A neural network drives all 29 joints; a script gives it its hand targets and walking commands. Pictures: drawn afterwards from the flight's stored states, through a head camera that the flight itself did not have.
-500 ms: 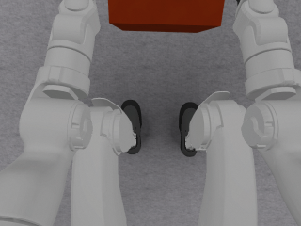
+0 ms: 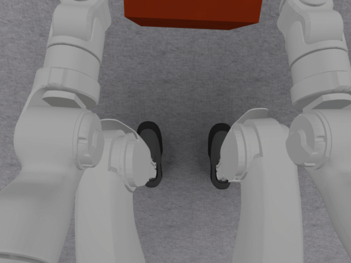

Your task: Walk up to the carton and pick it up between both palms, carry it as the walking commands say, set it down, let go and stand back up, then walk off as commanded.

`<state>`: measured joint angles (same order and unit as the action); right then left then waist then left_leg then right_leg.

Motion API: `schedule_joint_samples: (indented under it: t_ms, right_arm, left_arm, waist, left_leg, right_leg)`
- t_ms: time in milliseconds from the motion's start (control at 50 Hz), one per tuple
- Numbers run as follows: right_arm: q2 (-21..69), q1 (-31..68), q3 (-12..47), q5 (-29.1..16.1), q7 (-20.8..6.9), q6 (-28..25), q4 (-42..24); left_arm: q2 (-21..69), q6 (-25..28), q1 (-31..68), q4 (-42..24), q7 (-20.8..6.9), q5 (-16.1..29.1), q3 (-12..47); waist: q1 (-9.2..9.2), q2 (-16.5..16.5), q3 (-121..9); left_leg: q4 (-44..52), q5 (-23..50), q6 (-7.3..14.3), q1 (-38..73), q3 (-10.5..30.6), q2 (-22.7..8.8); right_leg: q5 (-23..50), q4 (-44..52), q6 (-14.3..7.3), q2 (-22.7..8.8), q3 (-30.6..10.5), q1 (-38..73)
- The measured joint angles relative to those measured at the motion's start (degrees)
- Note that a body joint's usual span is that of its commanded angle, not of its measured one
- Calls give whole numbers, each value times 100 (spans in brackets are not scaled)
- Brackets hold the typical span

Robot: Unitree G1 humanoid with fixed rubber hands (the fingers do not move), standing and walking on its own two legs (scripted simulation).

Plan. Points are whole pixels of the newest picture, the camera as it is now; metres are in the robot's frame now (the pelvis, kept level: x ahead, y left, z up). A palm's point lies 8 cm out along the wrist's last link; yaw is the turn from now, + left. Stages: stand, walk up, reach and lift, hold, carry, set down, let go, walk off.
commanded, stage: set down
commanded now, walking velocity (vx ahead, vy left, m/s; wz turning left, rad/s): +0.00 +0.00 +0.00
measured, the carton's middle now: out of the picture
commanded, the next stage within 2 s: none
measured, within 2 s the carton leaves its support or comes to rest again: neither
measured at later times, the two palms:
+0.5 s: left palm out of the picture +0.55 +0.11 -0.20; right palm out of the picture +0.52 -0.21 -0.20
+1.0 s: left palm out of the picture +0.56 +0.11 -0.20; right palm out of the picture +0.52 -0.20 -0.21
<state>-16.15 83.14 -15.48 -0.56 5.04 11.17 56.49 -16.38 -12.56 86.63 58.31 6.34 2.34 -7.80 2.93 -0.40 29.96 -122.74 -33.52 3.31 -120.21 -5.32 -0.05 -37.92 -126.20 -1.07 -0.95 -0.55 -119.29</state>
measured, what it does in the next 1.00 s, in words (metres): stands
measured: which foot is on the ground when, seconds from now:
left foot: down 0.00-1.00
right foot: down 0.00-1.00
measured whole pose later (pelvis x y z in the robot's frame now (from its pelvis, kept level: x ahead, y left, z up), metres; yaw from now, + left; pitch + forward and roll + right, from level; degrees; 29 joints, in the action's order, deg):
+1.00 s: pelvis +0.00 +0.00 -0.02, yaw +0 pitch +31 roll +2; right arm -17.5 84.4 -15.3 -0.6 -0.8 11.0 60.3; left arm -18.6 -11.5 88.0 63.3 2.1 2.3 -7.8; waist 3.8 -0.3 30.0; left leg -125.5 -33.6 3.3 -123.0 -5.1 0.2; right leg -38.1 -128.8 -1.1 -0.5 -0.6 -121.7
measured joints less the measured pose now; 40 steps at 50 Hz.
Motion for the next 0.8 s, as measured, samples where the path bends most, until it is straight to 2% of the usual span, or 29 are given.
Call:
schedule_joint_samples:
  t_ms: [420,800]
  right_arm:
    - [-87,2,0,-1,-300,1,229]
    - [-118,124,17,-1,-522,5,345]
  left_arm:
    - [-79,4,67,271,-248,1,0]
    - [-194,62,138,453,-337,1,0]
  waist:
    - [39,5,-2]
    - [83,6,-2]
  left_leg:
    - [-89,-2,0,-111,15,15]
    - [-231,-8,0,-254,22,17]
  right_leg:
    - [-7,-79,0,22,0,-92]
    - [-17,-213,0,44,0,-223]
